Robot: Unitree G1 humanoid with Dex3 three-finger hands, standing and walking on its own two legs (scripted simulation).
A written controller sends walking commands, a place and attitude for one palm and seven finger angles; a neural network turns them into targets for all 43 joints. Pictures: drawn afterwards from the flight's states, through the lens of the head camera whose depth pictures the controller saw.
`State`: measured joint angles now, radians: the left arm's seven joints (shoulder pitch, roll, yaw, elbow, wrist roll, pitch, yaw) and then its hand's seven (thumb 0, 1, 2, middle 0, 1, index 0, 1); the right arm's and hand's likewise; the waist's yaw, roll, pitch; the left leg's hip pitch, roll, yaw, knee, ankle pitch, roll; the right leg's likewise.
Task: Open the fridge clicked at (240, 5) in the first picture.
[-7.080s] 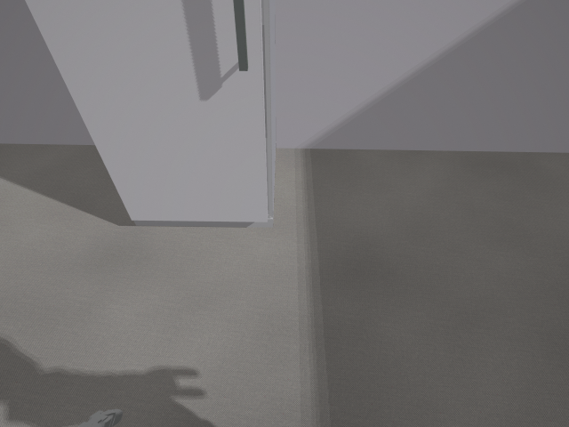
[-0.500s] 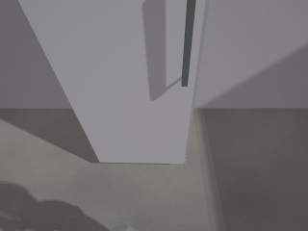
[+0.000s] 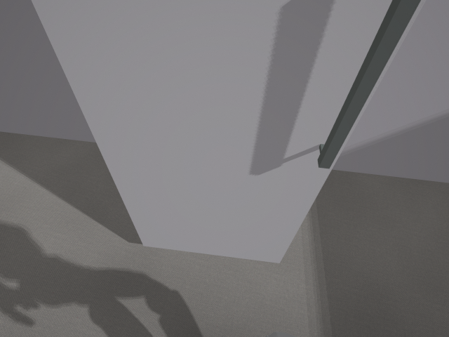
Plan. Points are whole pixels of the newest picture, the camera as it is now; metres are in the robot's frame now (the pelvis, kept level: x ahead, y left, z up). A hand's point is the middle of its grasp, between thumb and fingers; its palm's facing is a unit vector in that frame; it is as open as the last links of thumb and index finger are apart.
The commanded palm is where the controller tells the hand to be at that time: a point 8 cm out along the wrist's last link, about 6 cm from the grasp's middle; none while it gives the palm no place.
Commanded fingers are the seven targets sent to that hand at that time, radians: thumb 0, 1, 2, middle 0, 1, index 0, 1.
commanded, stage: come to a stop and stand still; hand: right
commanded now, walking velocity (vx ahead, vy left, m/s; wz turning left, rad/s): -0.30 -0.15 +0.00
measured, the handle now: (362, 74) +0.49 -0.17 +0.24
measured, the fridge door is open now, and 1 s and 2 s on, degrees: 0 0 0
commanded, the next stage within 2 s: none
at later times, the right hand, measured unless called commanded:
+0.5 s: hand out of the picture +0.03 -0.20 -0.18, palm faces +0.02 +0.96 -0.27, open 7.4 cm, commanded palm none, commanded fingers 0.00 -0.90 -0.90 0.20 0.30 0.20 0.30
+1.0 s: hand out of the picture -0.05 -0.18 -0.16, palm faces +0.01 +0.97 -0.26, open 7.3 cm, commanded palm none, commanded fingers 0.00 -0.90 -0.90 0.20 0.30 0.20 0.30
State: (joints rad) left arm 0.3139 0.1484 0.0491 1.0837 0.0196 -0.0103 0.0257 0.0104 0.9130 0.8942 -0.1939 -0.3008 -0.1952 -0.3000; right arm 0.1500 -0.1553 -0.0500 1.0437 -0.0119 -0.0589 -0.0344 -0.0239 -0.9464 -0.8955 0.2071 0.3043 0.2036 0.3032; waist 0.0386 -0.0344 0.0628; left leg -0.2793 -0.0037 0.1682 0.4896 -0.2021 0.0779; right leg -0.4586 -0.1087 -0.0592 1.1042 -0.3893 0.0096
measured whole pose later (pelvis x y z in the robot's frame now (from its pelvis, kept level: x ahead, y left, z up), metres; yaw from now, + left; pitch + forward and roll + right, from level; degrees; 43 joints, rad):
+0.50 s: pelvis -0.01 +0.00 -0.01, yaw +3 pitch -1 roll -1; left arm 0.11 0.16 0.04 0.97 0.02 0.03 0.02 0.00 0.92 0.89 -0.20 -0.30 -0.20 -0.30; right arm 0.26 -0.20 -0.05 1.00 -0.02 0.03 -0.04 0.00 -0.91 -0.90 0.20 0.30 0.20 0.30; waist -0.02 0.00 0.07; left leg -0.32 0.04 -0.01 0.77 -0.44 -0.01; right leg -0.40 -0.07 -0.10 0.56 -0.14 0.00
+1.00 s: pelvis -0.08 +0.01 -0.01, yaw +3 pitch -1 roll -3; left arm 0.39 0.18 0.04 1.01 0.04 0.05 0.01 0.01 0.91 0.89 -0.20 -0.30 -0.20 -0.30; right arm 0.37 -0.15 -0.02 0.94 -0.03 0.01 -0.02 0.00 -0.91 -0.90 0.20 0.30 0.20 0.30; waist 0.00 -0.03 -0.05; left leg -0.24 -0.04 0.08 0.60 -0.43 0.12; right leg -0.48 0.03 -0.10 0.63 -0.31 -0.03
